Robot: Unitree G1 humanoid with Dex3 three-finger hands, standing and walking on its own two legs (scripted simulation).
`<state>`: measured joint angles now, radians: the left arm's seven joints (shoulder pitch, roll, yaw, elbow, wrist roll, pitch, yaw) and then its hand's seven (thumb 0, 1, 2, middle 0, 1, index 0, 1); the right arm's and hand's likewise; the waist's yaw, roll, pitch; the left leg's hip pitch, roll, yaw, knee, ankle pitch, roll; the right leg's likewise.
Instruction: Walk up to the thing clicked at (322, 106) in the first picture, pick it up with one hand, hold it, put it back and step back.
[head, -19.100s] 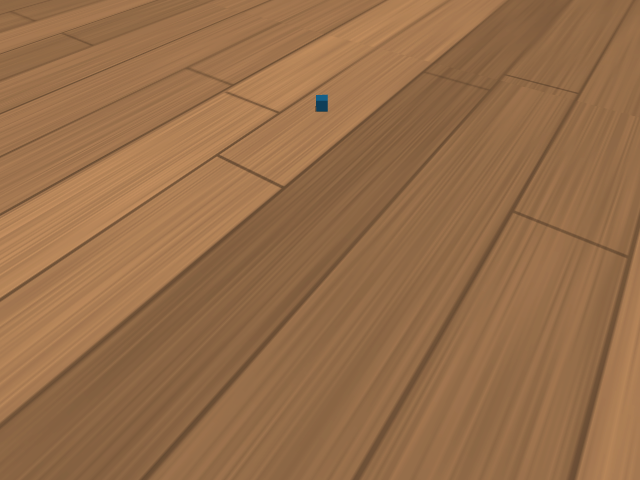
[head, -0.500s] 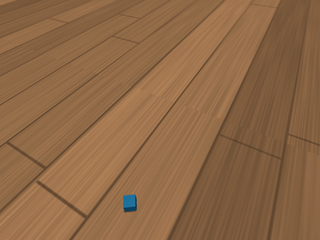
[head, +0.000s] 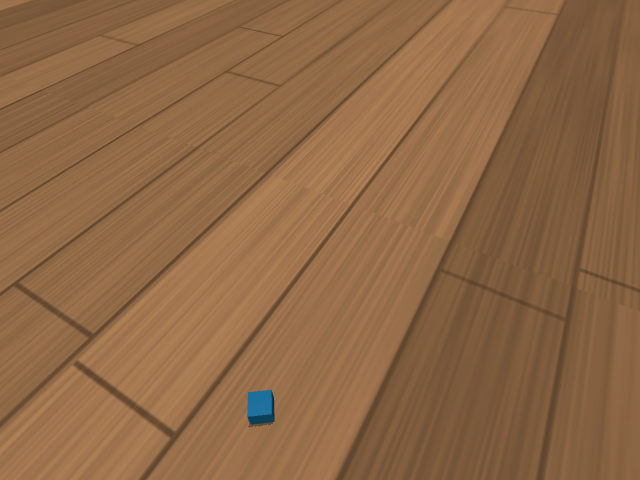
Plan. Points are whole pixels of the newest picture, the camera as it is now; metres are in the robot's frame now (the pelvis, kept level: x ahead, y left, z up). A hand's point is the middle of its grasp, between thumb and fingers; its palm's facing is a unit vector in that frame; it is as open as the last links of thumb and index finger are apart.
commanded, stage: stand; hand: left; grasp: from above
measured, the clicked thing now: (261, 407) +0.47 +0.23 -0.75
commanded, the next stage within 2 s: rise first in 0.82 s
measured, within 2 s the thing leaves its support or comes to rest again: neither
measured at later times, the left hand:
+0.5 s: hand out of the picture +0.08 +0.26 -0.16, palm faces -0.03 -0.94 -0.34, open 7.4 cm
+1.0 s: hand out of the picture +0.09 +0.25 -0.16, palm faces +0.03 -0.94 -0.33, open 7.5 cm
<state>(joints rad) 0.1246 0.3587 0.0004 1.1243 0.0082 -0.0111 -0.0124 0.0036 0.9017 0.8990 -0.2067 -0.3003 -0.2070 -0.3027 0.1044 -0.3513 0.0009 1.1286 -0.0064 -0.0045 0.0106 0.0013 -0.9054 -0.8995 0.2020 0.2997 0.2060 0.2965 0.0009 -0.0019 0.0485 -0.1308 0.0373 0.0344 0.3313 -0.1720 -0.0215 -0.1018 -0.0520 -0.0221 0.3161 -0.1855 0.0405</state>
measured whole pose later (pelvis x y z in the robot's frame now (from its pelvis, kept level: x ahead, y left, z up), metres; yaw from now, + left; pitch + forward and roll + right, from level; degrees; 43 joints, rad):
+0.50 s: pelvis +0.01 +0.00 +0.00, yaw +0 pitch -1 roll +0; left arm 0.11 0.36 0.00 1.12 0.01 -0.01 -0.01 0.00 0.90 0.90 -0.21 -0.30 -0.21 -0.30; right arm 0.10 -0.35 0.00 1.12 -0.01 -0.01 0.00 0.00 -0.91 -0.90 0.20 0.30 0.21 0.30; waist 0.00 -0.01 0.05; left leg -0.12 0.03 0.04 0.33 -0.19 -0.02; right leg -0.09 -0.05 -0.02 0.31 -0.20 0.04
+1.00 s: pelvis +0.00 +0.00 +0.00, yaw +1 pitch +0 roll +0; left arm 0.10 0.34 0.03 1.06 -0.01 -0.03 0.01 0.01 0.86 0.92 -0.20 -0.34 -0.20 -0.35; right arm 0.16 -0.34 0.00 0.99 0.03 -0.02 -0.02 0.00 -0.92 -0.91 0.20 0.30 0.21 0.30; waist 0.00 0.00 0.05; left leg -0.19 0.03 0.02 0.39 -0.20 -0.02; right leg -0.15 -0.06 -0.03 0.37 -0.21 0.04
